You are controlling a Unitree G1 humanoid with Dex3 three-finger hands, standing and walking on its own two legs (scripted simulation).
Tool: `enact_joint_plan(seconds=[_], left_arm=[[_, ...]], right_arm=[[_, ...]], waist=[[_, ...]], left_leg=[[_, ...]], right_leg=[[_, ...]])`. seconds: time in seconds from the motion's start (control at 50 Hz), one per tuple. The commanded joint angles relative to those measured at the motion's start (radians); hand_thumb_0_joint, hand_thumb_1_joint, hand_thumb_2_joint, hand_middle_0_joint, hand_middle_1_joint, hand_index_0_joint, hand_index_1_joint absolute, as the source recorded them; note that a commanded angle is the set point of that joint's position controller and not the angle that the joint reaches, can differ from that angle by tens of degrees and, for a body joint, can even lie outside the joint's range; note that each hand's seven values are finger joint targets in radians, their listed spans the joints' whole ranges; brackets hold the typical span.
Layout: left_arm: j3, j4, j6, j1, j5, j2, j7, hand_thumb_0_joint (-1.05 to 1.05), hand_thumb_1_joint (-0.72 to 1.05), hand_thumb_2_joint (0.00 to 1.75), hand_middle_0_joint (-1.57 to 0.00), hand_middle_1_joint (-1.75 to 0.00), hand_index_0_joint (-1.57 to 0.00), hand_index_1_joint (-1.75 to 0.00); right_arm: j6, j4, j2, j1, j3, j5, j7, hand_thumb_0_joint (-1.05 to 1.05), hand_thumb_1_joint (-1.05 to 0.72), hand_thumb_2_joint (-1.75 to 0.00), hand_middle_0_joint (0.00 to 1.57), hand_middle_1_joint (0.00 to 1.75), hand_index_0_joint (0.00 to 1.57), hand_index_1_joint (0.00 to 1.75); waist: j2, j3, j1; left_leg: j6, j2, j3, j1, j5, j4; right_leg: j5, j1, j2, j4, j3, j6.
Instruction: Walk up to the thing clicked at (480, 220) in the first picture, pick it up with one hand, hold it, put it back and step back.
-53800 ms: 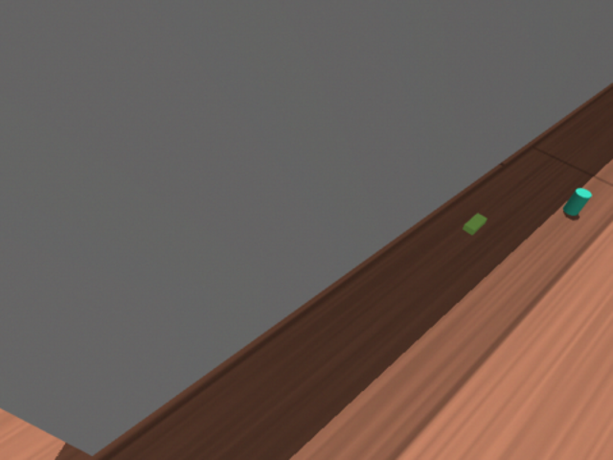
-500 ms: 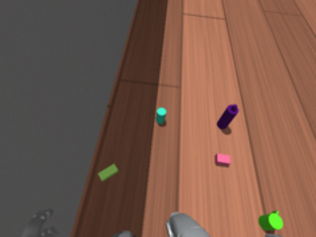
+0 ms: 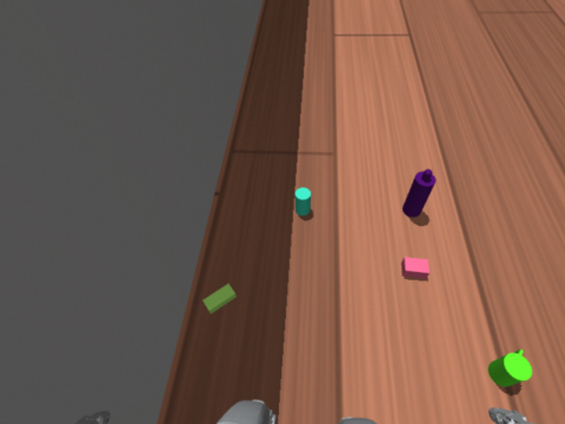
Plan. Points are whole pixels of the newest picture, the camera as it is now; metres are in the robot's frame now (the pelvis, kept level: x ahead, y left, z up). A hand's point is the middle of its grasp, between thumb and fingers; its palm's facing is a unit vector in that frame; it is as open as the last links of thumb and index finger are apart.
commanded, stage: step back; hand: left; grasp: from above
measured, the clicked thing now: (219, 298) +0.59 +0.28 -0.75
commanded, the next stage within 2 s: none
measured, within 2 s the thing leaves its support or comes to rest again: neither
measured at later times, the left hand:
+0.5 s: hand out of the picture -0.07 +0.27 -0.16, palm faces -0.01 -0.92 -0.40, open 7.4 cm
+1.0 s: hand out of the picture -0.22 +0.25 -0.15, palm faces +0.06 -0.92 -0.38, open 7.4 cm
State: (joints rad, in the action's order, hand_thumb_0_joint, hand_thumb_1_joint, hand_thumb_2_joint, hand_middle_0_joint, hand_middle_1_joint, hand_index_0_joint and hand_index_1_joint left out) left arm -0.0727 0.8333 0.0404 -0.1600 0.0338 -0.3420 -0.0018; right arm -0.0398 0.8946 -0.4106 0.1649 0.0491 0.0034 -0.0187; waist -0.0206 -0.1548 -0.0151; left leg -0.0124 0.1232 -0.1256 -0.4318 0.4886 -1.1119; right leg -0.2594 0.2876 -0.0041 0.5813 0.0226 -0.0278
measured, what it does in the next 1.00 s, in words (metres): walks backwards: left foot, then right foot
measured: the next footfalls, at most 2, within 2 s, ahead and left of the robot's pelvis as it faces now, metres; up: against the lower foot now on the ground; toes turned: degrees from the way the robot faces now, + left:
left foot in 0.14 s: -0.03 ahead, +0.13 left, +0.00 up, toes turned +1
right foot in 0.52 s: -0.16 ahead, -0.14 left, +0.00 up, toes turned +1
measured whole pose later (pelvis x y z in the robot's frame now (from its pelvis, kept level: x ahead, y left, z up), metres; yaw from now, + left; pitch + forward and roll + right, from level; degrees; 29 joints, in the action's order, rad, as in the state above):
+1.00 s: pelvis -0.34 -0.03 -0.01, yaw +4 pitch -3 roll +0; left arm -0.07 0.81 0.07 -0.11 0.01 -0.39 -0.02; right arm -0.04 0.89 -0.36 0.18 0.04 -0.04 0.00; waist 0.03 -0.18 0.01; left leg 0.03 0.02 -0.03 -0.28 0.30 -0.64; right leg -0.51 0.50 0.08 1.09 0.11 -0.02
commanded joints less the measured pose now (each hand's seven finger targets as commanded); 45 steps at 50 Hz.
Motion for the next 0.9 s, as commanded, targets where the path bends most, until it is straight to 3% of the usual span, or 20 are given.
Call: enact_joint_plan(seconds=[0.0,0.06,0.1,0.12,0.14,0.16,0.18,0.24,0.38,0.48,0.5,0.52,0.54,0.56,0.6,0.74,0.82,0.84,0.86,0.88], left_arm=[[-0.067,-0.121,-0.025,-0.003,0.004,-0.241,-0.032,0.00,0.90,0.90,-0.20,-0.30,-0.20,-0.30],[-0.066,-0.134,-0.012,0.007,-0.005,-0.262,-0.027,0.00,0.90,0.90,-0.20,-0.30,-0.20,-0.30],[-0.061,-0.147,0.001,0.040,-0.019,-0.272,-0.018,0.00,0.90,0.90,-0.20,-0.30,-0.20,-0.30],[-0.052,-0.150,0.005,0.014,-0.020,-0.241,-0.014,0.00,0.90,0.90,-0.20,-0.30,-0.20,-0.30],[-0.041,-0.161,0.005,-0.006,-0.022,-0.201,-0.011,0.00,0.90,0.90,-0.20,-0.30,-0.20,-0.30],[-0.063,-0.161,0.004,0.097,-0.020,-0.241,-0.027,0.00,0.90,0.90,-0.20,-0.30,-0.20,-0.30],[-0.071,-0.153,0.005,0.113,-0.008,-0.250,-0.033,0.00,0.90,0.90,-0.20,-0.30,-0.20,-0.30],[-0.071,-0.101,0.007,-0.004,-0.031,-0.231,-0.027,0.00,0.90,0.90,-0.20,-0.30,-0.20,-0.30],[-0.065,-0.102,-0.001,-0.013,-0.018,-0.212,-0.012,0.00,0.90,0.90,-0.20,-0.30,-0.20,-0.30],[-0.069,-0.008,-0.016,-0.180,-0.011,-0.204,-0.004,0.00,0.90,0.90,-0.20,-0.30,-0.20,-0.30],[-0.078,-0.013,-0.024,-0.177,0.005,-0.248,-0.005,0.00,0.90,0.90,-0.20,-0.30,-0.20,-0.30],[-0.104,-0.034,-0.024,-0.150,0.011,-0.345,-0.004,0.00,0.90,0.90,-0.20,-0.30,-0.20,-0.30],[-0.119,-0.075,-0.020,-0.062,0.012,-0.445,-0.005,0.00,0.90,0.90,-0.20,-0.30,-0.20,-0.30],[-0.106,-0.101,-0.027,0.000,0.006,-0.403,-0.010,0.00,0.90,0.90,-0.20,-0.30,-0.20,-0.30],[-0.079,-0.112,-0.029,0.094,0.004,-0.297,-0.020,0.00,0.90,0.90,-0.20,-0.30,-0.20,-0.30],[-0.076,-0.124,-0.020,-0.022,0.010,-0.282,-0.039,0.00,0.90,0.90,-0.20,-0.30,-0.20,-0.30],[-0.063,-0.143,-0.001,0.032,-0.012,-0.282,-0.031,0.00,0.90,0.90,-0.20,-0.30,-0.20,-0.30],[-0.051,-0.145,0.006,0.029,-0.014,-0.264,-0.027,0.00,0.90,0.90,-0.20,-0.30,-0.20,-0.30],[-0.040,-0.147,0.008,-0.004,-0.017,-0.230,-0.023,0.00,0.90,0.90,-0.20,-0.30,-0.20,-0.30],[-0.049,-0.161,0.004,0.071,-0.028,-0.241,-0.033,0.00,0.90,0.90,-0.20,-0.30,-0.20,-0.30]], right_arm=[[0.024,-0.092,-0.153,0.008,0.034,-0.006,-0.016,0.00,-0.90,-0.90,0.20,0.30,0.20,0.30],[0.028,-0.075,-0.143,0.061,0.039,-0.014,-0.011,0.00,-0.90,-0.90,0.20,0.30,0.20,0.30],[0.037,-0.045,-0.146,0.132,0.050,-0.026,-0.008,0.00,-0.90,-0.90,0.20,0.30,0.20,0.30],[0.041,-0.051,-0.184,0.107,0.063,-0.034,-0.008,0.00,-0.90,-0.90,0.20,0.30,0.20,0.30],[0.043,-0.074,-0.283,0.079,0.087,-0.051,-0.003,0.00,-0.90,-0.90,0.20,0.30,0.20,0.30],[0.039,-0.088,-0.357,0.041,0.098,-0.038,0.004,0.00,-0.90,-0.90,0.20,0.30,0.20,0.30],[0.044,-0.089,-0.331,0.016,0.093,-0.042,0.000,0.00,-0.90,-0.90,0.20,0.30,0.20,0.30],[0.048,-0.111,-0.227,-0.071,0.057,-0.039,-0.014,0.00,-0.90,-0.90,0.20,0.30,0.20,0.30],[0.039,-0.126,-0.230,0.011,0.069,-0.036,-0.019,0.00,-0.90,-0.90,0.20,0.30,0.20,0.30],[0.010,-0.150,-0.253,-0.062,0.072,-0.023,-0.009,0.00,-0.90,-0.90,0.20,0.30,0.20,0.30],[0.008,-0.155,-0.219,-0.061,0.062,-0.014,-0.006,0.00,-0.90,-0.90,0.20,0.30,0.20,0.30],[0.011,-0.182,-0.158,-0.085,0.050,-0.004,-0.006,0.00,-0.90,-0.90,0.20,0.30,0.20,0.30],[0.004,-0.177,-0.171,-0.107,0.060,-0.009,-0.025,0.00,-0.90,-0.90,0.20,0.30,0.20,0.30],[0.001,-0.159,-0.202,-0.087,0.067,-0.008,-0.025,0.00,-0.90,-0.90,0.20,0.30,0.20,0.30],[0.009,-0.117,-0.177,-0.003,0.055,0.005,-0.020,0.00,-0.90,-0.90,0.20,0.30,0.20,0.30],[0.020,-0.125,-0.148,-0.002,0.042,-0.018,-0.019,0.00,-0.90,-0.90,0.20,0.30,0.20,0.30],[0.025,-0.068,-0.146,0.117,0.055,-0.027,-0.011,0.00,-0.90,-0.90,0.20,0.30,0.20,0.30],[0.026,-0.059,-0.165,0.126,0.065,-0.034,-0.013,0.00,-0.90,-0.90,0.20,0.30,0.20,0.30],[0.026,-0.068,-0.234,0.110,0.081,-0.046,-0.011,0.00,-0.90,-0.90,0.20,0.30,0.20,0.30],[0.019,-0.095,-0.352,0.029,0.097,-0.034,0.003,0.00,-0.90,-0.90,0.20,0.30,0.20,0.30]], waist=[[0.192,0.184,-0.037],[0.214,0.218,-0.014],[0.169,0.233,0.035],[0.083,0.225,0.020],[-0.131,0.224,0.017],[-0.233,0.166,0.076],[-0.168,0.129,0.070],[-0.103,0.126,-0.014],[-0.136,0.189,0.052],[-0.182,0.263,-0.019],[-0.100,0.245,-0.017],[0.178,0.188,-0.025],[0.337,0.136,-0.062],[0.268,0.087,-0.025],[0.127,0.090,0.044],[0.199,0.167,-0.042],[0.178,0.236,0.016],[0.141,0.223,0.023],[-0.027,0.219,0.010],[-0.243,0.185,0.042]], left_leg=[[-0.013,-0.055,0.032,-0.057,0.058,0.203],[0.006,-0.091,0.094,0.063,-0.025,0.469],[0.020,-0.092,0.137,0.207,-0.289,0.718],[0.049,-0.168,0.019,0.276,-0.321,0.733],[0.142,-0.393,-0.278,0.348,-0.422,0.758],[0.287,-0.526,-0.389,0.133,-0.525,0.807],[0.315,-0.532,-0.380,0.094,-0.575,0.793],[0.223,-0.385,-0.124,0.175,-0.672,0.705],[0.272,-0.387,-0.106,0.355,-0.649,0.637],[0.166,-0.329,-0.055,0.205,-0.483,0.558],[0.108,-0.278,-0.035,0.076,-0.368,0.499],[0.036,-0.092,0.039,-0.124,-0.101,0.318],[0.005,-0.033,0.016,-0.071,0.134,0.050],[0.002,-0.054,-0.075,-0.035,0.101,-0.079],[0.019,-0.001,-0.057,-0.047,-0.005,-0.102],[-0.006,-0.067,0.042,-0.039,0.063,0.211],[0.022,-0.080,0.144,0.173,-0.187,0.650],[0.041,-0.116,0.087,0.237,-0.284,0.713],[0.110,-0.295,-0.164,0.311,-0.340,0.743],[0.271,-0.489,-0.361,0.151,-0.442,0.801]], right_leg=[[0.497,-0.267,-0.237,-0.099,0.207,-0.200],[0.462,-0.246,-0.226,-0.047,0.196,-0.173],[0.369,-0.150,-0.200,0.020,0.161,-0.119],[0.218,-0.037,-0.145,0.042,0.141,-0.071],[-0.075,0.175,-0.003,0.202,0.069,-0.012],[-0.382,0.136,0.091,0.426,0.068,0.013],[-0.388,0.135,0.092,0.572,0.162,0.011],[-0.258,0.202,0.111,0.698,0.170,0.003],[-0.273,0.175,0.058,0.385,0.079,0.063],[-0.015,-0.133,0.034,-0.153,-0.032,0.004],[0.004,-0.185,-0.027,-0.160,0.084,-0.022],[0.017,-0.156,-0.224,-0.213,0.381,-0.114],[-0.010,0.103,-0.418,-0.300,0.570,-0.275],[0.006,0.196,-0.421,-0.308,0.546,-0.276],[0.276,0.094,-0.237,-0.172,0.238,-0.172],[0.466,-0.200,-0.261,-0.080,0.211,-0.186],[0.415,-0.164,-0.227,0.032,0.171,-0.129],[0.301,-0.063,-0.203,0.046,0.166,-0.085],[0.061,0.114,-0.098,0.164,0.106,-0.029],[-0.319,0.140,0.068,0.370,-0.023,0.014]])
